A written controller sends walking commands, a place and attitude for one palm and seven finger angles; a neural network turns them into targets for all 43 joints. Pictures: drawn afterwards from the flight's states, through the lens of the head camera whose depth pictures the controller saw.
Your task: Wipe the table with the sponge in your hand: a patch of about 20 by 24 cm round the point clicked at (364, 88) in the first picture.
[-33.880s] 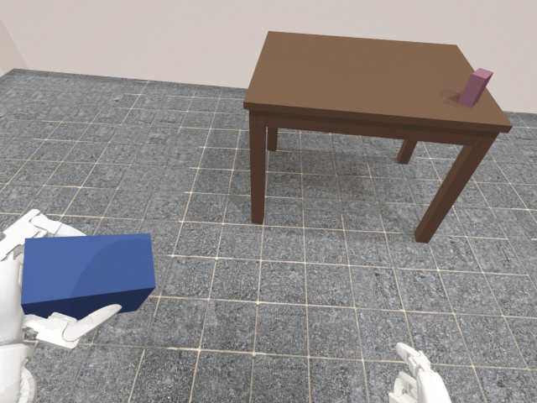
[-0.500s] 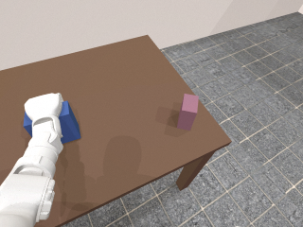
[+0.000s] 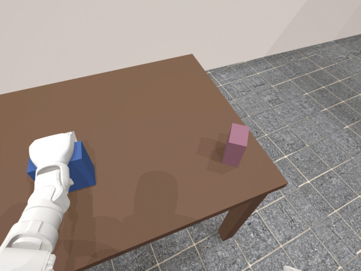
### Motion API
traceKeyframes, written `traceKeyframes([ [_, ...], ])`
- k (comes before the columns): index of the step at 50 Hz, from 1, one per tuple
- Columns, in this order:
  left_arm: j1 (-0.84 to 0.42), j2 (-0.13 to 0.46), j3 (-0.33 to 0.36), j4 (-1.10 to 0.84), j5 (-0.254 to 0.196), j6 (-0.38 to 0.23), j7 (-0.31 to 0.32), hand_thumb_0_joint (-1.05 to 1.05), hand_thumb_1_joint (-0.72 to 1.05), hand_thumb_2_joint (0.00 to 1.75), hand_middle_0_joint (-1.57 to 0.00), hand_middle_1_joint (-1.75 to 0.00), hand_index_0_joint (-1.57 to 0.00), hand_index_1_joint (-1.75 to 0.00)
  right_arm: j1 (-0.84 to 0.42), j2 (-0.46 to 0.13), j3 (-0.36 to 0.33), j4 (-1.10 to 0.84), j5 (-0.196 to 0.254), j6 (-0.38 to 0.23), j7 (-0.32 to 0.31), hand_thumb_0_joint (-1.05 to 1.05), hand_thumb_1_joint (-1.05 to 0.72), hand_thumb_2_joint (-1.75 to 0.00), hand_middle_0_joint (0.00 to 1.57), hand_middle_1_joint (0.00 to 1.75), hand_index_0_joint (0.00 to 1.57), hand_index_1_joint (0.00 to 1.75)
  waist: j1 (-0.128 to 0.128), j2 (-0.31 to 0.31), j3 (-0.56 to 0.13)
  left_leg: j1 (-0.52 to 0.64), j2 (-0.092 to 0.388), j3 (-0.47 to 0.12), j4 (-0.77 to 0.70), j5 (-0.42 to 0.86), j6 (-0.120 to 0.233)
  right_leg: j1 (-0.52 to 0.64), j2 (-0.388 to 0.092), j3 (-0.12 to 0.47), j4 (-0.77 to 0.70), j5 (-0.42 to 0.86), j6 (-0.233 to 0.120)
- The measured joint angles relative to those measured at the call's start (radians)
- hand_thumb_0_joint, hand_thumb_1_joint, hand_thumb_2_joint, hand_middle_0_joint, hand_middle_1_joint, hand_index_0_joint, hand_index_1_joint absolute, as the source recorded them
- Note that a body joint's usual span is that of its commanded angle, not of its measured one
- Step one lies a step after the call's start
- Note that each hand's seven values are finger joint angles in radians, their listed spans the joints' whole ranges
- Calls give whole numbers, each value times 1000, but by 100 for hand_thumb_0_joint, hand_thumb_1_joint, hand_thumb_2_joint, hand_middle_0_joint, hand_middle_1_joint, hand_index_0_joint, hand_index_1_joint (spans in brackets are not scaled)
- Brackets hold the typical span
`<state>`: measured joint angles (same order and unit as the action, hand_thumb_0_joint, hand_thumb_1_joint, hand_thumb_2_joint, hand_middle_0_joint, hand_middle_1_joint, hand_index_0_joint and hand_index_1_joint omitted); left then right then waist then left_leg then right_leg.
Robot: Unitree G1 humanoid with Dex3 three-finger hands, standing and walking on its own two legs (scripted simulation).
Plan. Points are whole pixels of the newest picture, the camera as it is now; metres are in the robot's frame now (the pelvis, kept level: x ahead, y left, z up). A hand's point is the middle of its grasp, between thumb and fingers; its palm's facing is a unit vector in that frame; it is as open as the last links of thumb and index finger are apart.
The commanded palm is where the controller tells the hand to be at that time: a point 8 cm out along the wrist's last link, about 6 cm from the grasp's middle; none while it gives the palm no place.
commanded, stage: wipe back along the first lane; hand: left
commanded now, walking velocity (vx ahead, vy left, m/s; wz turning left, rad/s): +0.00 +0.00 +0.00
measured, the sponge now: (67, 173) +0.35 +0.32 -0.04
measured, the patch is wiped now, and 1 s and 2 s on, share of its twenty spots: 1.00 1.00 1.00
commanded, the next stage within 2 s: lift the sponge slowly off the table in 1.38 s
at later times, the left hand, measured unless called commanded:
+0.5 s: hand (63, 177) +0.32 +0.30 +0.00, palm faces -0.07 +0.00 -1.00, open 10.2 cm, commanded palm +0.28 +0.28 +0.02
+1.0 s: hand (65, 197) +0.27 +0.28 +0.00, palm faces -0.04 -0.03 -1.00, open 10.2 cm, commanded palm +0.23 +0.26 +0.03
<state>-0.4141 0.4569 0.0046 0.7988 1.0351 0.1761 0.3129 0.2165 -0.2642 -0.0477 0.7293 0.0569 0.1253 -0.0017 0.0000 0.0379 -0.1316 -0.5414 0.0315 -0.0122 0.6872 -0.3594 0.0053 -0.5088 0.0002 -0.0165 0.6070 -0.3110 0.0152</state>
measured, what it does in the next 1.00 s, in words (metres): stands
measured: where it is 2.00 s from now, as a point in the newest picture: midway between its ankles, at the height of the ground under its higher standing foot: outside the picture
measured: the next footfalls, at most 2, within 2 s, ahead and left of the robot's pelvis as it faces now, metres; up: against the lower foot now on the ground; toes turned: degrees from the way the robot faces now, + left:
none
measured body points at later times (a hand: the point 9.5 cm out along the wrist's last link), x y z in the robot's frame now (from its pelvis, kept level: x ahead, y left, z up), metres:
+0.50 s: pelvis -0.01 +0.00 +0.00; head +0.02 +0.00 +0.45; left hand +0.32 +0.30 +0.05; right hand +0.15 -0.24 -0.12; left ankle -0.02 +0.11 -0.72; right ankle -0.02 -0.14 -0.72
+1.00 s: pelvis +0.01 +0.00 +0.00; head +0.02 -0.02 +0.45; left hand +0.27 +0.27 +0.05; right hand +0.21 -0.24 -0.10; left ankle -0.02 +0.11 -0.72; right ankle -0.02 -0.14 -0.72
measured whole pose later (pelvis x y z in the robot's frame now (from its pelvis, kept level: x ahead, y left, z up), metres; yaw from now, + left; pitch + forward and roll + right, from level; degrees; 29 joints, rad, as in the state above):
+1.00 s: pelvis +0.01 +0.00 +0.00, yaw +0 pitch +8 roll -1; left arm 0.00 0.35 -0.12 0.33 1.02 0.33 0.32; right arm 0.12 -0.26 -0.02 0.65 0.06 0.09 -0.01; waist 0.07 0.05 -0.13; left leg -0.43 0.02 0.00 0.67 -0.37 0.00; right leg -0.41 -0.01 -0.01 0.62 -0.34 0.02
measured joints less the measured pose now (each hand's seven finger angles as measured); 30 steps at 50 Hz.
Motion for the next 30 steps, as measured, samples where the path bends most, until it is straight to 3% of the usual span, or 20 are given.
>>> traceKeyframes([
  [15, 42, -50, -65, -60, 2, 60, 16, 0, -50, 105, -69, -134, -70, -138, -43, 23, 25, -34, 3, 6, -12, 0, -91, -90, 20, 30, 20, 30, 24, 1, -2, 3, -11, 1, 16, 5, 5, 1, -11, 1, 24, -1, 1],
  [30, 145, -79, -102, -199, -14, 134, 5, 0, -49, 105, -68, -135, -69, -139, -55, 10, 28, -48, 8, 2, -22, 1, -91, -90, 20, 30, 20, 30, 40, 8, 3, 36, -12, 1, 9, 0, 3, 29, -12, 1, 26, -10, 0],
])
